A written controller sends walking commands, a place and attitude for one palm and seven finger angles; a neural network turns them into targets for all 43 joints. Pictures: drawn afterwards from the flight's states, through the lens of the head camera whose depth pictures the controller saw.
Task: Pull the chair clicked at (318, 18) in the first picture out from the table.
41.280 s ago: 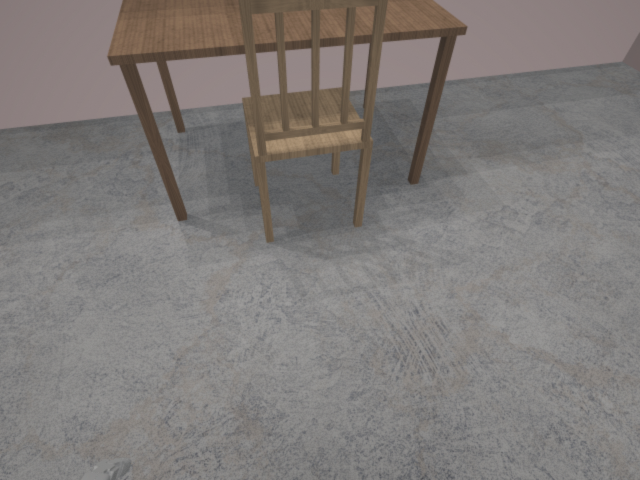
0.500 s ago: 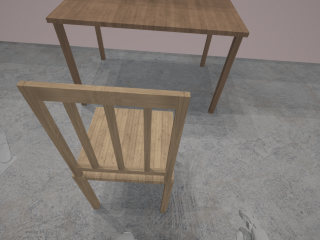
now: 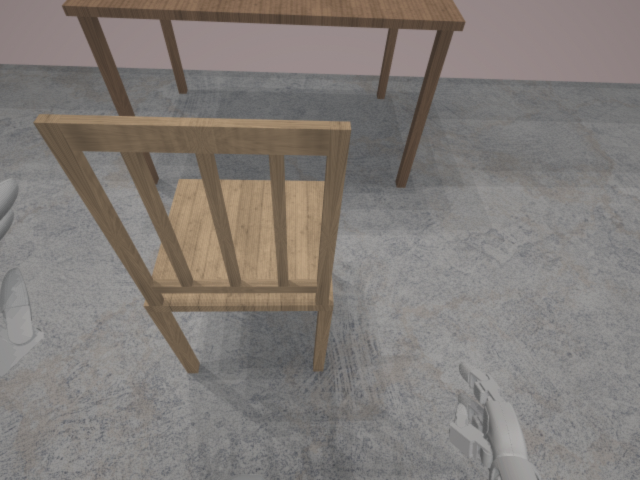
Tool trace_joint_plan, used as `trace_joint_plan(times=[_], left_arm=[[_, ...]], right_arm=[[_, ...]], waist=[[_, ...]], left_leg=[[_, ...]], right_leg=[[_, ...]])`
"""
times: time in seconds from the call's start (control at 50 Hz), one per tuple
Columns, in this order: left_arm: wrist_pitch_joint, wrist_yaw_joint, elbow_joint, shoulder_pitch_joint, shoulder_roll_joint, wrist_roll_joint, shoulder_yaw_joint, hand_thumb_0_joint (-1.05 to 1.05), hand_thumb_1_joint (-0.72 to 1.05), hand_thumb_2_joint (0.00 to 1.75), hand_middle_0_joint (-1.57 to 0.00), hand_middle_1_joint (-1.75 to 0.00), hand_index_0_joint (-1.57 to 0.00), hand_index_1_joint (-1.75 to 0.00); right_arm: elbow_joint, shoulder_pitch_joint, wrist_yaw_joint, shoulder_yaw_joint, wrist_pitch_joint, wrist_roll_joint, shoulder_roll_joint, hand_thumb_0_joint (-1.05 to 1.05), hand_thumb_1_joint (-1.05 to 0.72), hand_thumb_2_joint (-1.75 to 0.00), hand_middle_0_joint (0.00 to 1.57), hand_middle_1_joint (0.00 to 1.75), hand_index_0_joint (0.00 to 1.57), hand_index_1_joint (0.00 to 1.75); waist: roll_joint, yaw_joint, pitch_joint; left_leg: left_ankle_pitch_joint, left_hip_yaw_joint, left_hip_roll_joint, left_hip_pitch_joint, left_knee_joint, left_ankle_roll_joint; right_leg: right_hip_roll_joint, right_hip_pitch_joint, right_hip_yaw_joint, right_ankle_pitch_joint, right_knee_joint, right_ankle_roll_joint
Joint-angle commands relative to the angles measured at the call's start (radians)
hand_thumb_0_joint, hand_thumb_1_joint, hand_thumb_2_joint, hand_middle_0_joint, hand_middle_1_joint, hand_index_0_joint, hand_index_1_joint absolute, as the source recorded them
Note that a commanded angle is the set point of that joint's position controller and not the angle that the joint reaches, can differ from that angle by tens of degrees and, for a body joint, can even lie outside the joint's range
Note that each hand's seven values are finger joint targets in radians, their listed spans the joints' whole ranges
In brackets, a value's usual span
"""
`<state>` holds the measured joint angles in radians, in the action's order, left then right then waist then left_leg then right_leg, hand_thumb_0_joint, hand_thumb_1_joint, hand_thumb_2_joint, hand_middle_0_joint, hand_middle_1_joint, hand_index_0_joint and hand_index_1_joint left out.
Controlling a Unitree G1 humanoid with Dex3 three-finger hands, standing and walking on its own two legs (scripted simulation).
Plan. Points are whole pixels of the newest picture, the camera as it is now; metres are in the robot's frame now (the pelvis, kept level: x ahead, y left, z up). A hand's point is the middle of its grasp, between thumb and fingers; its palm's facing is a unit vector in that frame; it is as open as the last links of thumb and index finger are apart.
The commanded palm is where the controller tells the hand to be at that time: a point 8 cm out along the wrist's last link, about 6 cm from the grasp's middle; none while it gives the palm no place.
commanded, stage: stop stepping back and stand still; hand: left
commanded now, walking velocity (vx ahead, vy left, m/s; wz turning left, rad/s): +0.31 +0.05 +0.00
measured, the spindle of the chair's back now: (223, 229) +0.50 +0.20 -0.06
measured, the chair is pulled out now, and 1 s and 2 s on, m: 0.62 0.62 0.62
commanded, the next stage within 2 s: let the arm hang, fingers relaxed in 0.56 s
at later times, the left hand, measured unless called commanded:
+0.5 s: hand out of the picture +0.12 +0.26 +0.19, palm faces +0.45 -0.72 -0.52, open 7.4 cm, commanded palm +0.06 +0.30 +0.18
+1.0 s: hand out of the picture +0.02 +0.14 -0.15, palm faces +0.17 -0.98 -0.13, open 6.8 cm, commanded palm none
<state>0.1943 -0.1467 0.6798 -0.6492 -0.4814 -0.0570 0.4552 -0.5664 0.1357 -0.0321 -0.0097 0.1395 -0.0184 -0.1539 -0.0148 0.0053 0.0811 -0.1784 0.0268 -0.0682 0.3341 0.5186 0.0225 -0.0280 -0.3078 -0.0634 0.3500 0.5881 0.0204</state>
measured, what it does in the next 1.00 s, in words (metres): steps on the spot: right foot, then left foot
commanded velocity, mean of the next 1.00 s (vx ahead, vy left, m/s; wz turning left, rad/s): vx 0.09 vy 0.03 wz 0.00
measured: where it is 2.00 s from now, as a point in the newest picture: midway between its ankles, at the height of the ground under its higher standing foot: outside the picture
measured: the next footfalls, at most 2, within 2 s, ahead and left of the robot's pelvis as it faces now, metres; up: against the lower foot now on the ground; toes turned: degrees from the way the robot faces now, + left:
right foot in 0.02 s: +0.06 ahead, -0.14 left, +0.00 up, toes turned -5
left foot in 0.30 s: -0.03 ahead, +0.09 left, +0.00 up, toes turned +5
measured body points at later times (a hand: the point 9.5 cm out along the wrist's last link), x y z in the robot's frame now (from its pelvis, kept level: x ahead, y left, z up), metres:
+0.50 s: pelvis -0.06 -0.01 +0.00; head -0.08 -0.01 +0.45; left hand +0.09 +0.29 +0.21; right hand +0.06 -0.25 -0.09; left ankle -0.07 +0.09 -0.73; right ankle -0.06 -0.13 -0.73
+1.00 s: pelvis -0.06 -0.03 +0.00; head -0.04 -0.02 +0.45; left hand +0.01 +0.19 -0.14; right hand +0.02 -0.25 -0.14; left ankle -0.07 +0.09 -0.73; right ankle -0.05 -0.11 -0.73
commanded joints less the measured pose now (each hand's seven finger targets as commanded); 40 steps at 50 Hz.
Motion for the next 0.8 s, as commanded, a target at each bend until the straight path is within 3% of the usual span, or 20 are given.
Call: trace_joint_plan(times=[0.0, 0.04, 0.08, 0.12, 0.16, 0.24, 0.26, 0.3, 0.34, 0.4, 0.44, 0.48, 0.52, 0.56, 0.58, 0.62, 0.64, 0.68, 0.72, 0.78], left_arm=[[0.034, -0.037, -0.015, -0.022, -0.148, -0.010, 0.159, 0.00, 0.90, 0.90, -0.20, -0.30, -0.20, -0.30], [0.027, -0.033, -0.099, 0.078, -0.160, -0.007, 0.157, 0.00, 0.90, 0.90, -0.20, -0.30, -0.20, -0.30], [0.007, -0.031, -0.115, 0.110, -0.125, -0.001, 0.089, 0.00, 0.90, 0.90, -0.20, -0.30, -0.20, -0.30], [-0.010, -0.031, -0.149, 0.167, -0.096, 0.006, 0.040, 0.00, 0.90, 0.90, -0.20, -0.30, -0.20, -0.30], [-0.008, -0.032, -0.169, 0.234, -0.087, 0.013, 0.015, 0.00, 0.90, 0.90, -0.20, -0.30, -0.20, -0.30], [0.022, -0.049, -0.043, 0.317, -0.113, 0.035, 0.021, 0.00, 0.90, 0.90, -0.20, -0.30, -0.20, -0.30], [0.033, -0.055, 0.018, 0.282, -0.129, 0.036, 0.038, 0.00, 0.90, 0.90, -0.20, -0.30, -0.20, -0.30], [0.049, -0.058, 0.122, 0.177, -0.171, 0.053, 0.096, 0.00, 0.90, 0.90, -0.20, -0.30, -0.20, -0.30], [0.049, -0.048, 0.136, 0.141, -0.181, 0.051, 0.124, 0.00, 0.90, 0.90, -0.20, -0.30, -0.20, -0.30], [0.053, -0.043, 0.075, 0.099, -0.158, 0.036, 0.116, 0.00, 0.90, 0.90, -0.20, -0.30, -0.20, -0.30], [0.066, -0.037, -0.027, 0.076, -0.121, 0.028, 0.109, 0.00, 0.90, 0.90, -0.20, -0.30, -0.20, -0.30], [0.072, -0.026, -0.118, 0.091, -0.105, 0.020, 0.107, 0.00, 0.90, 0.90, -0.20, -0.30, -0.20, -0.30], [0.077, -0.024, -0.179, 0.142, -0.100, 0.014, 0.094, 0.00, 0.90, 0.90, -0.20, -0.30, -0.20, -0.30], [0.047, -0.018, -0.201, 0.142, -0.051, 0.005, 0.027, 0.00, 0.90, 0.90, -0.20, -0.30, -0.20, -0.30], [0.042, -0.021, -0.182, 0.153, -0.067, 0.002, 0.032, 0.00, 0.90, 0.90, -0.20, -0.30, -0.20, -0.30], [0.042, -0.026, -0.107, 0.184, -0.074, 0.006, 0.024, 0.00, 0.90, 0.90, -0.20, -0.30, -0.20, -0.30], [-0.133, 0.107, -0.774, 0.201, 0.186, 0.122, -0.332, 0.00, 0.90, 0.90, -0.20, -0.30, -0.20, -0.30], [-0.216, 0.131, -0.782, 0.226, 0.253, 0.101, -0.342, 0.00, 0.90, 0.90, -0.20, -0.30, -0.20, -0.30], [-0.212, 0.131, -0.841, 0.297, 0.251, 0.093, -0.370, 0.00, 0.90, 0.90, -0.20, -0.30, -0.20, -0.30], [-0.196, 0.131, -1.029, 0.259, 0.210, 0.095, -0.370, 0.00, 0.90, 0.90, -0.20, -0.30, -0.20, -0.30]], right_arm=[[0.110, -0.009, -0.039, -0.037, 0.018, -0.017, -0.159, 0.00, -0.90, -0.90, 0.20, 0.30, 0.20, 0.30], [0.107, -0.005, -0.043, -0.042, 0.011, -0.011, -0.170, 0.00, -0.90, -0.90, 0.20, 0.30, 0.20, 0.30], [0.094, 0.011, -0.053, -0.057, -0.005, -0.014, -0.179, 0.00, -0.90, -0.90, 0.20, 0.30, 0.20, 0.30], [0.073, 0.007, -0.051, -0.026, -0.014, -0.001, -0.167, 0.00, -0.90, -0.90, 0.20, 0.30, 0.20, 0.30], [0.082, -0.013, -0.060, -0.009, -0.004, 0.002, -0.156, 0.00, -0.90, -0.90, 0.20, 0.30, 0.20, 0.30], [0.091, 0.012, -0.080, -0.024, 0.030, 0.011, -0.180, 0.00, -0.90, -0.90, 0.20, 0.30, 0.20, 0.30], [0.099, 0.029, -0.080, -0.033, 0.037, 0.013, -0.192, 0.00, -0.90, -0.90, 0.20, 0.30, 0.20, 0.30], [0.123, 0.038, -0.066, -0.053, 0.049, 0.008, -0.191, 0.00, -0.90, -0.90, 0.20, 0.30, 0.20, 0.30], [0.118, 0.007, -0.053, -0.045, 0.057, 0.010, -0.153, 0.00, -0.90, -0.90, 0.20, 0.30, 0.20, 0.30], [0.105, 0.026, -0.043, -0.043, 0.071, -0.007, -0.162, 0.00, -0.90, -0.90, 0.20, 0.30, 0.20, 0.30], [0.076, 0.049, -0.046, -0.045, 0.063, -0.002, -0.190, 0.00, -0.90, -0.90, 0.20, 0.30, 0.20, 0.30], [0.056, 0.047, -0.042, -0.048, 0.054, -0.001, -0.189, 0.00, -0.90, -0.90, 0.20, 0.30, 0.20, 0.30], [0.048, 0.065, -0.040, -0.048, 0.046, 0.000, -0.185, 0.00, -0.90, -0.90, 0.20, 0.30, 0.20, 0.30], [0.050, 0.067, -0.036, -0.063, 0.031, -0.015, -0.187, 0.00, -0.90, -0.90, 0.20, 0.30, 0.20, 0.30], [0.055, 0.045, -0.040, -0.058, 0.029, -0.012, -0.182, 0.00, -0.90, -0.90, 0.20, 0.30, 0.20, 0.30], [0.060, 0.012, -0.047, -0.044, 0.027, -0.002, -0.176, 0.00, -0.90, -0.90, 0.20, 0.30, 0.20, 0.30], [-0.143, 0.096, 0.047, -0.062, 0.017, 0.037, -0.225, 0.00, -0.90, -0.90, 0.20, 0.30, 0.20, 0.30], [-0.131, 0.123, 0.036, -0.051, -0.063, 0.046, -0.190, 0.00, -0.90, -0.90, 0.20, 0.30, 0.20, 0.30], [-0.108, 0.110, 0.027, -0.042, -0.073, 0.068, -0.190, 0.00, -0.90, -0.90, 0.20, 0.30, 0.20, 0.30], [-0.122, 0.057, 0.022, -0.035, -0.091, 0.058, -0.205, 0.00, -0.90, -0.90, 0.20, 0.30, 0.20, 0.30]], waist=[[0.117, -0.025, -0.149], [-0.038, -0.030, -0.119], [-0.221, -0.031, -0.100], [-0.221, -0.043, -0.096], [-0.205, -0.041, -0.082], [-0.064, -0.025, -0.043], [0.044, -0.019, -0.055], [0.372, 0.002, -0.116], [0.420, -0.019, -0.093], [0.213, 0.001, -0.063], [0.113, -0.001, -0.080], [0.072, -0.021, -0.109], [0.015, -0.047, -0.110], [-0.198, -0.038, -0.111], [-0.210, -0.036, -0.101], [-0.092, -0.034, -0.106], [0.012, -0.083, -0.051], [0.163, -0.050, -0.045], [0.068, -0.042, -0.089], [-0.047, 0.025, -0.194]], left_leg=[[-0.382, -0.071, -0.053, 0.109, -0.134, -0.043], [-0.375, -0.006, 0.035, 0.055, 0.047, -0.013], [-0.285, -0.004, 0.078, -0.097, 0.419, -0.011], [-0.246, -0.004, 0.071, -0.094, 0.470, -0.032], [-0.272, 0.024, 0.062, -0.084, 0.310, -0.048], [-0.334, 0.011, 0.062, -0.045, -0.094, -0.077], [-0.375, -0.080, 0.022, -0.038, -0.215, -0.101], [-0.297, -0.310, -0.172, -0.119, -0.318, -0.161], [-0.511, -0.377, -0.196, 0.077, -0.394, -0.191], [-0.274, -0.192, -0.129, 0.094, -0.252, -0.153], [-0.115, -0.151, -0.093, 0.037, -0.120, -0.121], [-0.122, -0.116, -0.060, 0.066, -0.039, -0.097], [-0.194, -0.069, 0.003, 0.114, 0.025, -0.072], [-0.197, -0.030, 0.045, 0.001, 0.067, -0.059], [-0.174, -0.027, 0.041, -0.037, 0.037, -0.062], [-0.091, -0.049, 0.013, -0.104, -0.090, -0.072], [0.217, -0.145, -0.022, -0.072, 0.051, -0.080], [0.426, -0.241, -0.113, -0.050, -0.117, -0.144], [0.583, -0.328, -0.166, -0.112, -0.100, -0.200], [0.607, -0.218, -0.098, -0.169, 0.005, -0.152]], right_leg=[[-0.028, 0.234, 0.003, -0.047, -0.233, -0.013], [-0.113, 0.029, 0.152, 0.221, -0.339, -0.067], [-0.256, -0.297, 0.307, 0.490, -0.461, -0.141], [-0.283, -0.321, 0.247, 0.430, -0.451, -0.138], [-0.232, -0.256, 0.147, 0.410, -0.414, -0.096], [-0.182, -0.055, 0.128, 0.326, -0.295, -0.076], [-0.144, -0.012, 0.121, 0.269, -0.197, -0.066], [-0.017, -0.081, -0.026, 0.083, 0.155, -0.017], [-0.022, -0.050, 0.027, 0.094, 0.384, -0.012], [-0.018, 0.077, -0.026, 0.064, 0.064, -0.015], [0.006, 0.143, -0.065, -0.042, -0.182, -0.020], [-0.040, 0.222, 0.019, -0.112, -0.233, -0.058], [-0.150, 0.212, 0.184, -0.142, -0.234, -0.118], [-0.192, 0.099, 0.267, 0.013, -0.297, -0.136], [-0.195, 0.078, 0.243, 0.010, -0.305, -0.131], [-0.140, 0.080, 0.160, -0.069, -0.239, -0.088], [-0.116, -0.120, 0.023, -0.313, 0.072, -0.062], [-0.003, -0.140, -0.028, 0.046, 0.205, -0.013], [-0.004, -0.183, 0.040, 0.178, 0.269, -0.010], [-0.008, 0.010, 0.057, -0.064, 0.010, -0.026]])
